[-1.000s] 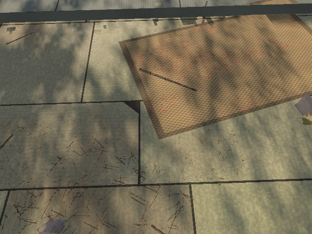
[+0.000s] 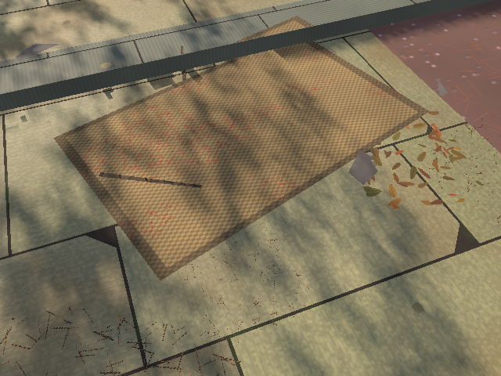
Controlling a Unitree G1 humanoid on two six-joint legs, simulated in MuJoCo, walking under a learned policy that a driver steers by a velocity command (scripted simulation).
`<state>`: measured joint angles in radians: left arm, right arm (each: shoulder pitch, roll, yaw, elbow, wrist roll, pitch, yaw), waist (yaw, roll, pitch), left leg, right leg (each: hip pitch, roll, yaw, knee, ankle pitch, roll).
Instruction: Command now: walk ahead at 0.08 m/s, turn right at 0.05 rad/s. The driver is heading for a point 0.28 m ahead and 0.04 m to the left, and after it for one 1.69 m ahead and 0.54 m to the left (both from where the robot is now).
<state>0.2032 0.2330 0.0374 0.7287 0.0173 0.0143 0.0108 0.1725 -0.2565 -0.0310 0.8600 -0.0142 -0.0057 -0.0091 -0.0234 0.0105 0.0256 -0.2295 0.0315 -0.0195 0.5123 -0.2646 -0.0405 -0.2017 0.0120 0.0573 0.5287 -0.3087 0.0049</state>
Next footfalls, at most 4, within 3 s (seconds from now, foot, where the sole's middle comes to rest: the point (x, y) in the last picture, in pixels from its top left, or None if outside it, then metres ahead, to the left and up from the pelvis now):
0.66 right None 0.40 -0.10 -0.77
1.16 left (162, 363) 0.56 0.27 -0.77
1.72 right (187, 245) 0.94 0.23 -0.77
2.18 left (114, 195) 1.16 0.50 -0.77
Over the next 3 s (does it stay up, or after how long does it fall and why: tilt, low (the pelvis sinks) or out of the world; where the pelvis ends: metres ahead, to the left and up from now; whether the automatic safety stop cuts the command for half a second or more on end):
stays up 1.45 0.38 0.01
